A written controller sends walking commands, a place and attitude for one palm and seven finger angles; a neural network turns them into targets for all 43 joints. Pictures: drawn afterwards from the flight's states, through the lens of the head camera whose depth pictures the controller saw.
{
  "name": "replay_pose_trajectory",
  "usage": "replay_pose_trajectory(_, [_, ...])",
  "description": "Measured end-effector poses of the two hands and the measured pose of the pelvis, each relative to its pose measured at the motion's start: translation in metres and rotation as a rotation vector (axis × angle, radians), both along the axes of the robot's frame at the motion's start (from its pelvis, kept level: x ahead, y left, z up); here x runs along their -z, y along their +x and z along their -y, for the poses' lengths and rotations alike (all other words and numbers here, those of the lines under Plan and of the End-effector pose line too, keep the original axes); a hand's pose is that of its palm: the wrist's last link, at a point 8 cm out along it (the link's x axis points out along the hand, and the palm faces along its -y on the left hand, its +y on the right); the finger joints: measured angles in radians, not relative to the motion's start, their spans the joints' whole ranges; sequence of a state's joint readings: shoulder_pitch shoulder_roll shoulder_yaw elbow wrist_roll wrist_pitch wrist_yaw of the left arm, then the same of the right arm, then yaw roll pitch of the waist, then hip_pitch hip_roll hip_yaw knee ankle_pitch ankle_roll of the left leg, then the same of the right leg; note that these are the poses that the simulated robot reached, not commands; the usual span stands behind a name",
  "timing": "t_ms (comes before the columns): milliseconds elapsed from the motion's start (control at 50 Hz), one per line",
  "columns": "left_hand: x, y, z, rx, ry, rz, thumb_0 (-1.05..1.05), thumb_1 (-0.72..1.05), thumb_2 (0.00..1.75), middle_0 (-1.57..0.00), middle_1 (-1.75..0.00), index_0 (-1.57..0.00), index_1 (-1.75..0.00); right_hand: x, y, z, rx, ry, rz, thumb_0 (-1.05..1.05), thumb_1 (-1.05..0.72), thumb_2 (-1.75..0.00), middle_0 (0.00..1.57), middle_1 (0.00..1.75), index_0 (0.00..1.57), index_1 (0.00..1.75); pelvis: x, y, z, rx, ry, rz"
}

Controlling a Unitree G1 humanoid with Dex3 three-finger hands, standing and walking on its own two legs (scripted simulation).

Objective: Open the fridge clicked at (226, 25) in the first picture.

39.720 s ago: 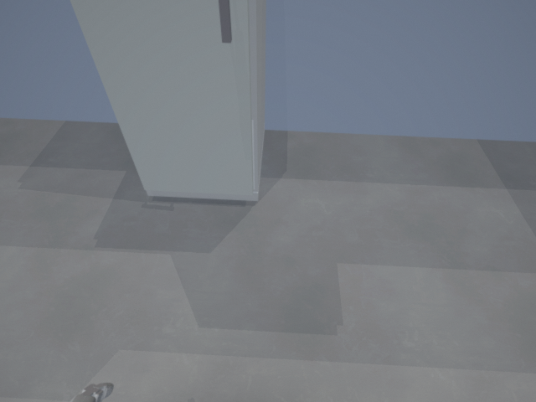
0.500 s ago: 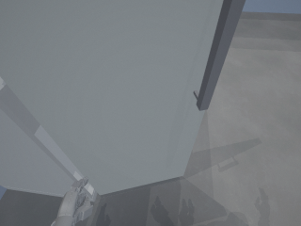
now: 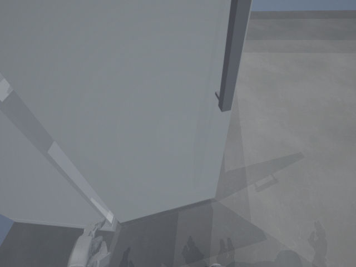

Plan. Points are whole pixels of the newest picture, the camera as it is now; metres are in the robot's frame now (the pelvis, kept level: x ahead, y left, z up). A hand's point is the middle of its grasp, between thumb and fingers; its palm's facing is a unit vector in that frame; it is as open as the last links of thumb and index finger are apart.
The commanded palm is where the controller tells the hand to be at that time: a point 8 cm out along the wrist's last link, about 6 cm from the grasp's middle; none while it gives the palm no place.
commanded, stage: step back with the hand held close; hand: right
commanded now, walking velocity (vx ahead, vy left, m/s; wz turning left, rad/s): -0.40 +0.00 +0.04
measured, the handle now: (229, 43) +0.52 -0.09 +0.24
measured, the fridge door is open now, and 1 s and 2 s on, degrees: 70 70 70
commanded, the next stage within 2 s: stop stepping back and stand still in 0.42 s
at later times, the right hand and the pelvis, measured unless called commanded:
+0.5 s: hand out of the picture +0.13 -0.28 +0.18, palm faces +0.33 +0.84 -0.43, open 7.4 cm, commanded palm +0.07 -0.32 +0.18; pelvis -0.09 -0.03 +0.01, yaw +4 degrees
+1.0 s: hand out of the picture +0.04 -0.31 +0.18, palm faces +0.31 +0.82 -0.49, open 7.4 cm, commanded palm +0.00 -0.35 +0.18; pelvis -0.17 -0.07 +0.02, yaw +5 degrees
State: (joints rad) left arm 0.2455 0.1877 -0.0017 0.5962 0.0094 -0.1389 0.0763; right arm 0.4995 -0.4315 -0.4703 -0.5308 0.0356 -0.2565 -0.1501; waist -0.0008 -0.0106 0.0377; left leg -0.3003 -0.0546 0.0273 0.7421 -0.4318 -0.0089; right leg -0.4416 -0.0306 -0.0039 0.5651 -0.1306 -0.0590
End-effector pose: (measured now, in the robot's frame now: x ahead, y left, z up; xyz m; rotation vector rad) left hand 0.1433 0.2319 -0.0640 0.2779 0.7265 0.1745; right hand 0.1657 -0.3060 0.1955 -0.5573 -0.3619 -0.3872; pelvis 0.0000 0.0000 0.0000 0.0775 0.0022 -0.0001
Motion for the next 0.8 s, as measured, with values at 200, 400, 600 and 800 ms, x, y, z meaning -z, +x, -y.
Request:
replay_pose_trajectory(200, [0.004,-0.012,0.002,0.001,-0.029,0.011,0.02,0.9,0.9,-0.21,-0.3,-0.2,-0.31,0.008,-0.021,-0.02,-0.084,0.031,-0.056,0.01,-0.89,-0.89,0.21,0.3,0.21,0.3,0.0,-0.037,-0.001,-0.066,-0.013,-0.006])
replay_pose_trajectory(400, [-0.021,-0.058,0.006,-0.058,0.055,0.048,0.02,0.9,0.9,-0.21,-0.3,-0.2,-0.3,0.007,-0.038,0.005,-0.145,0.027,-0.029,0.01,-0.89,-0.89,0.21,0.3,0.22,0.3,-0.002,-0.07,0.021,-0.068,-0.004,0.0])
replay_pose_trajectory(600, [-0.005,-0.119,0.023,-0.027,0.027,-0.005,0.01,0.9,0.9,-0.21,-0.3,-0.2,-0.3,0.003,-0.113,0.015,-0.117,0.032,-0.035,0.01,-0.89,-0.89,0.21,0.3,0.21,0.3,-0.001,-0.119,0.032,-0.1,-0.007,-0.009])
replay_pose_trajectory(800, [-0.012,-0.175,0.048,-0.095,0.041,0.002,0.02,0.9,0.9,-0.21,-0.3,-0.2,-0.3,0.029,-0.116,0.052,-0.045,0.186,-0.036,0.01,-0.89,-0.89,0.21,0.3,0.21,0.3,-0.005,-0.145,0.059,-0.081,-0.036,0.028])
